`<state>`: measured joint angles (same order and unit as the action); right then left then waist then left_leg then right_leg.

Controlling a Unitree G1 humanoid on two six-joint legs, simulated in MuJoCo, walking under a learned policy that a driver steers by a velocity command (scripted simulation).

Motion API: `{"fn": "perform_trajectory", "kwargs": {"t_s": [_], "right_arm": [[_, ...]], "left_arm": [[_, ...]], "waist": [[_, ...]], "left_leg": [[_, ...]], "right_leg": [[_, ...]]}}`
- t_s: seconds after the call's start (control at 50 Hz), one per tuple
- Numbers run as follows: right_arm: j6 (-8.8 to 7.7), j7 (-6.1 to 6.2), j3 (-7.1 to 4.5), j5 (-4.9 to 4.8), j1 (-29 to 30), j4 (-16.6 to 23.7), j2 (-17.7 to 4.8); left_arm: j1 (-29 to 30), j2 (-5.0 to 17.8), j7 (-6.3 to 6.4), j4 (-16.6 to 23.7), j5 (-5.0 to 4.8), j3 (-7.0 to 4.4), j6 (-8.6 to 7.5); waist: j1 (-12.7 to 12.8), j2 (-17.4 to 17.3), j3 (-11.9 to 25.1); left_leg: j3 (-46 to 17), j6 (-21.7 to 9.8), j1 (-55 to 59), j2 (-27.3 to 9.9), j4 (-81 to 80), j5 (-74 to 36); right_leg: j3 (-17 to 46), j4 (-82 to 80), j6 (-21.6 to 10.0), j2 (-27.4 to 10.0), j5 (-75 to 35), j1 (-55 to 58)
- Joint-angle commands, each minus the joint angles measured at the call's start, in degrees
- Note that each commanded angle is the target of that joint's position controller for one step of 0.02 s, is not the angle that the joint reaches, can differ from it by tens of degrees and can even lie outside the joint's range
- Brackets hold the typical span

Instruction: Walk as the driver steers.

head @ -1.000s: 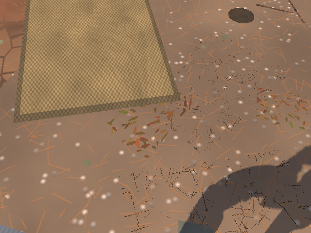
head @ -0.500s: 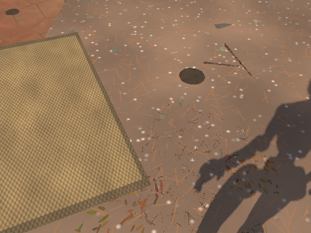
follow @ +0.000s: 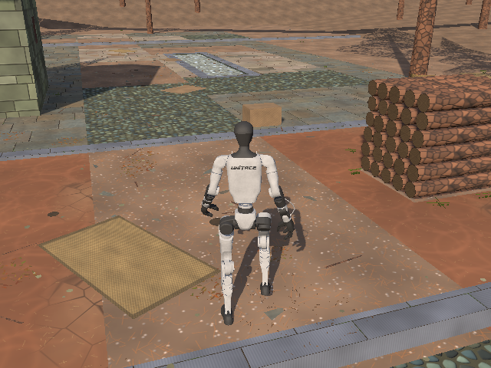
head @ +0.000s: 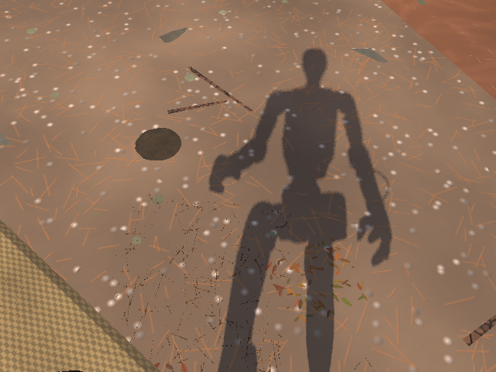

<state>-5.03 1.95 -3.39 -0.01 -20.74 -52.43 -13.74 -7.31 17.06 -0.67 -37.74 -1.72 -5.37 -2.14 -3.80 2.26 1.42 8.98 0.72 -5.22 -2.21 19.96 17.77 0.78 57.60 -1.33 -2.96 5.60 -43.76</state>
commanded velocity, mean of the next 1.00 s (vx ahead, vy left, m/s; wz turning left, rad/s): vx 0.27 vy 0.00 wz -0.42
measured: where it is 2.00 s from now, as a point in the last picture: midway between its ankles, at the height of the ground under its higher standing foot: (314, 303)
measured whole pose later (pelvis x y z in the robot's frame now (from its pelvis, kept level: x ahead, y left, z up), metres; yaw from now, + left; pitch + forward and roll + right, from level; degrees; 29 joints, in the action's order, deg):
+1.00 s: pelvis +0.28 -0.06 +0.00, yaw -24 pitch +4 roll +0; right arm -3.0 0.0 -3.9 -1.7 -24.4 -47.1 -15.8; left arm -5.6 14.0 -1.6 -36.2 -1.7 -3.4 -3.2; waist -6.5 0.3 1.9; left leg -0.8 1.5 -5.6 -2.8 21.9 19.8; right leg -1.2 28.7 -1.4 -0.7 9.8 -24.0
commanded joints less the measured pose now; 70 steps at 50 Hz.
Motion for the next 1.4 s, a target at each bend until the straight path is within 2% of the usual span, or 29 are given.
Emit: {"fn": "perform_trajectory", "kwargs": {"t_s": [0.02,0.1,0.14,0.16,0.18,0.2,0.22,0.24,0.28,0.34,0.5,0.56,0.58,0.6,0.62,0.66,0.74,0.84,0.92,0.96,1.0,1.02,1.04,1.06,1.08,1.12,1.16,1.26,1.4], "right_arm": [[-0.74,1.01,-2.2,-0.9,7.2,5.1,-10.1],[0.19,1.22,-3.81,-2.57,6.6,5.6,-14.0],[0.67,1.03,-3.71,-2.51,5.8,6.3,-13.1],[0.56,0.34,-2.19,0.7,2.9,8.0,-8.2],[-0.52,-0.9,-0.36,2.07,-3.6,9.9,-5.6],[-1.09,-1.68,-1.4,0.21,0.8,9.8,-11.3],[-0.71,-1.48,-1.41,-0.9,5.7,11.7,-11.6],[0.14,-0.49,-1.32,-0.16,6.6,11.2,-10.6],[2.19,0.74,-1.8,0.37,5.9,11.2,-10.9],[3.19,1.23,-1.36,0.94,5.5,11.8,-8.2],[3.11,-0.07,-1.08,-0.18,12.6,15.3,-7.3],[1.84,-1.2,-1.52,-0.12,7.2,13.9,-6.4],[1.58,-1.17,-2.08,0.77,3.4,13.2,-7.9],[1.59,-1.21,-2.96,2.47,0.4,12.7,-12.7],[0.87,-1.68,-4.19,3.02,1.3,13.0,-15.8],[0.44,-0.77,-3.02,0.7,6.6,14.3,-10.5],[0.38,-0.73,-2.15,0.23,4.1,12.4,-8.3],[0.72,-0.94,-2.55,-0.57,-0.4,10.2,-10.0],[1.03,-1.65,-3.04,-1.44,-2.4,8.8,-12.3],[1.48,-1.88,-3.13,-2.0,-2.4,8.3,-12.7],[1.66,-1.89,-2.61,-2.03,-1.7,7.9,-11.7],[1.28,-1.99,-1.65,-1.47,-0.2,8.4,-9.0],[0.0,-1.96,0.03,-0.2,-0.2,11.5,-4.2],[-1.3,-1.64,-0.4,-0.96,0.9,12.1,-6.4],[-1.77,-1.92,-1.49,-1.93,3.0,12.5,-10.1],[-1.66,-2.28,-1.31,-0.99,6.6,12.5,-9.0],[-0.85,-2.65,-1.31,-0.45,6.2,12.4,-7.6],[0.73,-2.93,-0.23,-0.69,10.6,12.9,-4.8],[0.47,-5.27,0.38,-0.97,21.5,17.4,-4.3]], "left_arm": [[4.6,-3.8,-1.63,6.4,0.85,2.06,-0.05],[2.2,2.1,-2.6,7.2,1.41,-0.06,0.77],[-9.3,7.4,-1.85,4.3,1.42,-2.71,1.02],[-12.0,11.5,-0.3,4.1,1.56,-3.49,1.47],[-8.7,15.8,0.1,7.2,3.04,-2.98,1.04],[-10.8,11.8,-0.03,7.9,3.12,-2.21,1.38],[-5.9,9.8,-0.14,8.1,2.08,-1.57,1.28],[-2.7,7.8,0.03,8.2,0.72,-1.15,1.43],[1.1,7.3,0.23,9.0,1.25,-0.84,1.89],[1.8,7.9,0.77,8.7,2.56,-1.17,1.88],[0.6,7.7,2.35,8.9,1.18,-1.56,3.7],[-1.6,4.8,2.18,7.8,1.13,-0.49,3.62],[-2.7,1.6,2.27,7.4,1.28,0.43,3.45],[-2.5,-1.8,2.25,8.5,0.57,1.28,2.78],[0.1,2.5,2.06,10.5,0.09,0.14,1.29],[-2.1,6.5,1.66,7.5,0.74,-1.14,0.65],[-1.5,2.5,0.89,5.4,1.62,-0.36,-0.06],[6.2,-1.1,0.3,6.7,0.8,1.18,-1.23],[8.4,0.0,-0.74,7.1,-0.08,1.07,-1.78],[7.1,0.7,-1.1,6.9,-0.3,0.89,-2.17],[-1.1,3.1,-0.63,4.4,-0.07,-0.47,-2.17],[-10.0,5.9,0.06,2.6,0.34,-1.67,-2.14],[-17.5,12.4,0.53,1.6,1.71,-3.01,-1.7],[-20.8,11.3,0.2,0.5,1.63,-2.7,-1.84],[-17.9,7.8,-0.04,0.4,1.27,-1.3,-2.08],[-11.3,4.1,-0.32,1.0,1.46,0.16,-2.05],[-7.9,2.7,-0.47,0.9,1.87,0.68,-2.29],[-8.4,4.3,0.26,-2.0,2.04,0.17,-3.58],[-11.9,6.6,1.22,-5.9,1.18,-0.36,-3.01]], "waist": [[2.0,-7.4,-1.3],[4.2,-9.0,2.3],[10.0,-6.8,7.3],[8.9,4.0,11.7],[3.8,13.7,22.0],[9.0,5.5,27.6],[7.3,2.4,19.7],[5.1,-3.0,13.0],[1.6,-2.1,7.4],[0.4,1.3,7.5],[3.3,7.3,8.1],[0.9,6.5,6.7],[-0.3,1.4,5.7],[0.2,-12.1,3.5],[0.7,-18.1,-2.4],[3.4,-11.7,-5.2],[2.8,-9.8,-3.7],[-1.3,-11.3,-2.9],[-2.5,-12.1,-3.5],[-1.3,-12.0,-3.5],[3.4,-10.0,0.4],[8.1,-6.5,6.2],[9.9,8.5,13.2],[11.1,13.0,14.5],[10.1,8.8,8.5],[7.4,3.8,0.9],[4.3,4.5,-2.1],[4.0,1.8,-3.6],[7.0,-0.2,-6.7]], "left_leg": [[-2.0,-6.5,-3.0,-11.1,-5.8,-39.2],[-0.3,-4.8,5.2,-12.7,4.9,-57.2],[1.7,-2.0,-0.8,-9.0,23.2,-51.6],[1.4,0.8,-18.5,-4.6,42.5,-10.3],[-6.8,3.1,-35.2,3.6,62.9,27.0],[-15.4,2.6,-36.1,1.7,66.2,21.1],[-14.6,2.1,-38.6,-0.3,62.9,14.7],[-13.7,2.8,-37.9,-2.2,57.7,10.3],[-13.3,3.2,-30.7,-3.1,51.5,7.2],[-11.9,3.8,-26.1,-0.8,44.1,4.4],[-12.9,2.8,-20.2,2.8,24.8,0.4],[-10.2,-0.2,-7.2,2.9,11.4,-1.4],[-16.9,-2.7,-1.0,-3.6,5.3,5.2],[-35.0,-8.2,2.4,-14.7,-3.7,21.8],[-52.8,-14.9,-2.2,-20.3,-10.8,33.0],[-42.8,-12.7,-3.5,-16.7,-9.1,25.5],[-27.6,-10.2,-6.0,-10.3,-10.9,9.8],[-19.3,-10.1,-3.7,-8.9,-10.4,-2.9],[-19.5,-11.3,-3.4,-11.2,-8.4,-3.3],[-20.7,-11.2,-3.3,-12.6,-6.2,-4.0],[-18.3,-9.2,-6.5,-10.5,1.3,-14.5],[-13.8,-6.6,-12.4,-6.9,14.2,-17.3],[-6.6,-1.8,-33.9,0.3,36.3,-3.0],[-11.9,-1.2,-43.4,1.8,47.7,13.9],[-13.4,-1.9,-47.5,-1.7,52.5,10.4],[-12.1,-2.2,-45.5,-4.7,49.1,1.0],[-12.2,-1.4,-40.5,-6.1,45.3,-3.8],[-11.8,0.2,-38.3,-5.0,32.6,-16.8],[-9.8,-3.5,-33.7,-1.3,14.3,-23.8]], "right_leg": [[-3.4,-15.6,0.3,0.9,-5.3,8.9],[-5.3,-23.5,-3.6,4.6,-1.7,16.7],[-4.7,-31.7,-7.6,7.4,-9.5,35.1],[8.3,-27.1,-12.0,-3.3,-33.4,52.8],[34.9,-25.6,-26.4,-19.9,-50.8,66.9],[33.8,-31.1,-25.9,-18.1,-38.4,63.4],[27.3,-32.8,-22.0,-14.7,-29.4,55.9],[22.6,-34.4,-18.1,-11.0,-22.8,46.3],[19.2,-37.4,-15.7,-7.6,-17.5,30.1],[16.9,-37.9,-15.5,-4.8,-18.6,22.1],[25.2,-39.2,-11.8,-2.2,22.0,20.4],[24.2,-34.4,-8.5,-0.2,30.8,16.1],[20.0,-24.7,-5.0,3.6,33.5,10.0],[7.0,-8.1,-1.2,11.8,29.7,-0.7],[9.9,-0.3,-1.2,8.5,26.0,-8.6],[10.1,4.3,-0.2,5.4,15.5,-8.3],[2.3,5.6,1.5,2.3,4.3,-2.1],[-1.1,-13.9,2.5,1.5,0.1,6.0],[-2.7,-23.8,1.9,2.4,4.5,13.2],[-3.2,-28.8,0.1,2.8,5.4,18.0],[-3.9,-33.5,-2.4,4.4,4.1,32.8],[2.5,-33.8,-4.9,-1.0,4.1,46.2],[24.0,-34.6,-12.1,-15.6,7.7,65.7],[38.1,-40.4,-17.3,-20.0,14.0,64.8],[32.7,-41.1,-16.1,-18.2,17.1,60.5],[22.1,-44.5,-13.6,-12.7,13.5,48.6],[16.4,-47.7,-12.7,-9.9,4.6,40.4],[3.7,-49.6,-10.6,-8.1,-9.4,36.5],[-3.9,-47.1,-7.2,-10.4,-16.8,42.7]]}}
